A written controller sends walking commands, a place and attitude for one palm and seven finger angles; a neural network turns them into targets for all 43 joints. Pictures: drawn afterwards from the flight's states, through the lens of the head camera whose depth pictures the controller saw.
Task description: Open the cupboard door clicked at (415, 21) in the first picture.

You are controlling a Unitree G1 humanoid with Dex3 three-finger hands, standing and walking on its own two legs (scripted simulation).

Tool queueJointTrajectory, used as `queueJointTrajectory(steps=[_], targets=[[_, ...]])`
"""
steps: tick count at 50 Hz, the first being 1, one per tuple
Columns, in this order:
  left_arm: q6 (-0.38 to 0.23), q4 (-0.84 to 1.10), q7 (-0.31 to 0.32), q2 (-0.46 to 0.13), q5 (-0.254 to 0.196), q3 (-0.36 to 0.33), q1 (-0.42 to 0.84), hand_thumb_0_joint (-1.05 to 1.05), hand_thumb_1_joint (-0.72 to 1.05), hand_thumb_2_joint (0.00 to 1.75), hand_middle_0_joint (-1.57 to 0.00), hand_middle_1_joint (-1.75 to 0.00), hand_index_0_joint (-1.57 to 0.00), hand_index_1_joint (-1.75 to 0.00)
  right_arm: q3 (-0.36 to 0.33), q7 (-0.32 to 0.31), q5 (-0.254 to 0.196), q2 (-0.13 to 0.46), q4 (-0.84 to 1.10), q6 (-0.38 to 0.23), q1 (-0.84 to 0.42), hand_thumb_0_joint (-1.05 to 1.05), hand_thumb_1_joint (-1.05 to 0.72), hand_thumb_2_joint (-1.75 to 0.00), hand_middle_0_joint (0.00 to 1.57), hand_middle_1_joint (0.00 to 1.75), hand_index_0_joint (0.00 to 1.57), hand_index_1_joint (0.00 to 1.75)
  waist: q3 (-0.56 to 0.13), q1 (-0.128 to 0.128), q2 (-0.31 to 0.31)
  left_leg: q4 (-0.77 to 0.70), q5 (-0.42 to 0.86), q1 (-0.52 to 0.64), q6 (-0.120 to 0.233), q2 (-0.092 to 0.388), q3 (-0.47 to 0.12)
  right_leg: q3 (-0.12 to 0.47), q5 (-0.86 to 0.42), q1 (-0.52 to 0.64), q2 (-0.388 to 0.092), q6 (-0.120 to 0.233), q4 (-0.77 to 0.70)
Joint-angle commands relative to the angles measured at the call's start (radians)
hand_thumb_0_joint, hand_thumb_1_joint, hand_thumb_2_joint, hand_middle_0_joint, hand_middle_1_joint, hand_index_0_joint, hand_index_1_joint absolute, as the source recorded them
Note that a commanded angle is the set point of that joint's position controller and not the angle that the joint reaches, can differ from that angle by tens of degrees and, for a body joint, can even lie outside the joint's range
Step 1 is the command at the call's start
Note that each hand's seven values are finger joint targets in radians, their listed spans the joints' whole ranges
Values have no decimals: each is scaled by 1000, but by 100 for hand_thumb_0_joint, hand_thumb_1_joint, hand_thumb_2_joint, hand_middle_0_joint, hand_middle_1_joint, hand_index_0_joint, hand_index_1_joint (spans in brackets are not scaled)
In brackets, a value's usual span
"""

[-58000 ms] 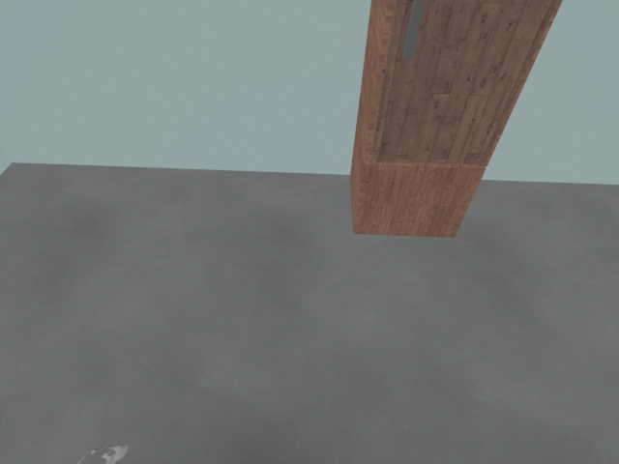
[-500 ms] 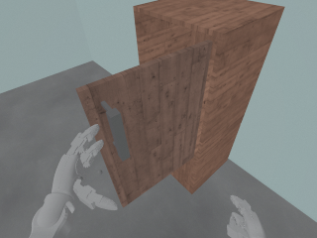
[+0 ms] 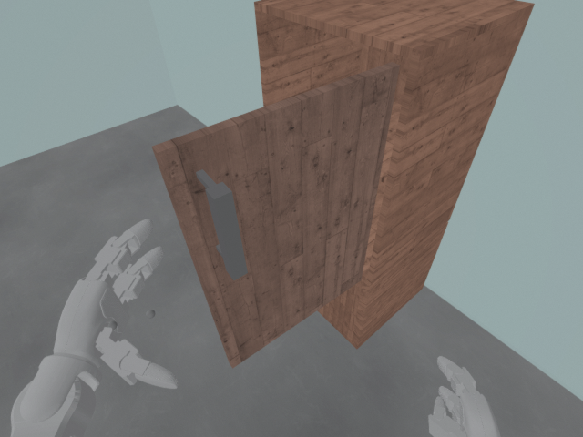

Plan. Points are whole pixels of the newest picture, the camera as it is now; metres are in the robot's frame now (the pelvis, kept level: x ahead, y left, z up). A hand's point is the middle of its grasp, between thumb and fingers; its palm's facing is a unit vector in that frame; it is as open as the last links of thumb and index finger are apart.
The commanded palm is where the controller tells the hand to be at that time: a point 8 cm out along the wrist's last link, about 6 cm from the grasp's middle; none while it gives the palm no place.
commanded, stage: draw the hand back to the body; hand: left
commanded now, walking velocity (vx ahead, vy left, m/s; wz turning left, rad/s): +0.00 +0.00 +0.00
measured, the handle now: (221, 226) +0.36 +0.14 +0.13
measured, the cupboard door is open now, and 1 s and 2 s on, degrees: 86 86 86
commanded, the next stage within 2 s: step back with the hand held close in 1.40 s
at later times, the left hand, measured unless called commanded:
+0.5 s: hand (89, 314) +0.21 +0.25 +0.14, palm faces +0.27 -0.93 -0.25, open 15.1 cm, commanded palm +0.17 +0.29 +0.15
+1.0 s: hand (62, 282) +0.23 +0.28 +0.16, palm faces +0.41 -0.82 -0.39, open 9.3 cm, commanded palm +0.18 +0.33 +0.18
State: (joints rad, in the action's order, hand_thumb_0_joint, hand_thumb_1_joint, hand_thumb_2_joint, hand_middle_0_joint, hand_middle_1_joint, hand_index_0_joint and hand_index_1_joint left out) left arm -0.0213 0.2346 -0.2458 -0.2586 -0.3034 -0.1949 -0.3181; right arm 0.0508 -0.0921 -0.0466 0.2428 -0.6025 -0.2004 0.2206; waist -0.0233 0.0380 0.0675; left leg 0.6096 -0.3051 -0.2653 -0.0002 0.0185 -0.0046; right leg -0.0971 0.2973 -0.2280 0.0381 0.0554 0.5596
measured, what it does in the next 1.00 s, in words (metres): stands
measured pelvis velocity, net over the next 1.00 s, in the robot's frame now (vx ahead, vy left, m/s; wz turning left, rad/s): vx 0.03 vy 0.03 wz -0.03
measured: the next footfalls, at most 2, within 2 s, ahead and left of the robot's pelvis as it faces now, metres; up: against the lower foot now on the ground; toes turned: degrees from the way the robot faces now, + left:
none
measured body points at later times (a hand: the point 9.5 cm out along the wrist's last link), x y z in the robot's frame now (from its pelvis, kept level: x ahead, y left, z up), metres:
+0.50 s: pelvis +0.00 +0.03 +0.01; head -0.01 +0.03 +0.46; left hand +0.18 +0.30 +0.15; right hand +0.20 -0.17 -0.05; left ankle +0.01 +0.12 -0.73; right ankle +0.01 -0.08 -0.73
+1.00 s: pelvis +0.03 +0.03 +0.02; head +0.02 +0.01 +0.46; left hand +0.20 +0.33 +0.18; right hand +0.21 -0.20 -0.07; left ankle +0.02 +0.12 -0.73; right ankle +0.01 -0.08 -0.73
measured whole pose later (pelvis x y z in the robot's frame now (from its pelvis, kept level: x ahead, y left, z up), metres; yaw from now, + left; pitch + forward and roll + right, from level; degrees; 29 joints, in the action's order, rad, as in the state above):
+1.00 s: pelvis +0.03 +0.03 +0.02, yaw -2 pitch -4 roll -1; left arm -0.08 0.37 0.12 -0.34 -0.06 -0.31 -0.46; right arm 0.02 -0.06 0.00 0.22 -0.64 -0.09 0.19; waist 0.03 0.06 0.06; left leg 0.40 -0.25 -0.07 0.04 -0.01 0.04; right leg -0.05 0.23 -0.05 0.01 0.01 0.35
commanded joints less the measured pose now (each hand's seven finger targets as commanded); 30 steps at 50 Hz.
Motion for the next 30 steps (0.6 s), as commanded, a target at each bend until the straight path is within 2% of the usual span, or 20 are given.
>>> queueJointTrajectory(steps=[1,6,11,16,17,18,19,20,22,24,27,29,30], targets=[[-54,230,7,-140,-20,-93,127,0,-50,30,-15,-30,-15,-30,-27,-2,-1,89,182,-80,-163,0,-90,-90,20,30,20,30,-66,19,-38,-86,90,17,27,-26,-24,118,-20,-3,-61,-46,-158],[-15,280,-4,-134,-21,-79,111,0,-50,30,-15,-30,-15,-30,-26,-1,-5,98,188,-101,-159,0,-90,-90,20,30,20,30,-77,21,-34,-120,106,45,30,-22,-32,65,-83,-2,-36,-42,-130],[11,332,6,-152,-12,-105,119,0,-50,30,-15,-30,-15,-30,-25,1,-4,101,185,-107,-154,0,-90,-90,20,30,20,30,-78,24,-22,-143,114,62,24,-20,-42,36,-92,-1,-27,-37,-120],[21,358,9,-153,-8,-112,109,0,-32,37,-16,-30,-16,-30,-22,3,-4,99,179,-109,-153,0,-90,-90,20,30,20,30,-69,24,5,-159,114,76,17,-17,-53,23,-90,-3,-20,-31,-119],[-47,463,166,-239,146,-106,142,0,-29,39,-16,-30,-16,-30,-22,-3,27,89,170,-100,-167,0,-90,-90,20,30,20,30,-11,31,2,-197,66,49,22,-6,-62,64,-57,24,-31,-26,-166],[-54,385,231,-157,163,-72,34,0,-26,40,-16,-30,-16,-30,-22,-5,39,79,157,-92,-154,0,-90,-90,20,30,20,30,28,20,-17,-213,33,50,16,-2,-59,65,-28,13,-39,-25,-187],[-52,355,257,-117,172,-45,-18,0,-22,42,-16,-30,-16,-30,-21,-1,39,80,156,-81,-146,0,-90,-90,20,30,20,30,44,15,-61,-222,20,42,14,2,-64,59,-20,10,-39,-25,-186],[-60,379,281,-134,190,-51,-21,0,-18,43,-16,-30,-16,-30,-27,4,40,88,152,-68,-147,0,-90,-90,20,30,20,30,21,20,-66,-227,36,50,17,6,-59,66,-31,43,-40,-23,-193],[-82,404,319,-147,216,-63,-25,0,-12,47,-16,-30,-16,-30,-29,8,46,82,146,-45,-146,0,-90,-90,20,30,20,30,-5,19,7,-247,67,79,13,8,-51,69,-63,79,-43,-20,-190],[-97,412,345,-156,235,-68,-10,0,-5,50,-17,-30,-17,-30,-30,11,50,82,141,-29,-146,0,-90,-90,20,30,20,30,-14,17,40,-264,81,96,9,10,-51,69,-77,100,-43,-18,-194],[-114,422,370,-166,257,-67,16,0,6,54,-17,-30,-17,-30,-35,11,54,83,134,-18,-151,0,-90,-90,20,30,20,30,-22,12,28,-277,119,127,10,14,-50,69,-101,121,-41,-19,-208],[-122,429,381,-176,263,-84,-4,0,13,57,-17,-30,-17,-30,-39,12,56,84,130,-12,-149,0,-90,-90,20,30,20,30,-54,18,28,-281,177,153,6,17,-55,67,-136,146,-38,-18,-204],[-121,410,384,-192,266,-97,-19,0,17,58,-17,-30,-17,-30,-40,13,57,88,127,-8,-155,0,-90,-90,20,30,20,30,-41,22,10,-282,196,149,7,18,-53,68,-146,155,-38,-17,-212]])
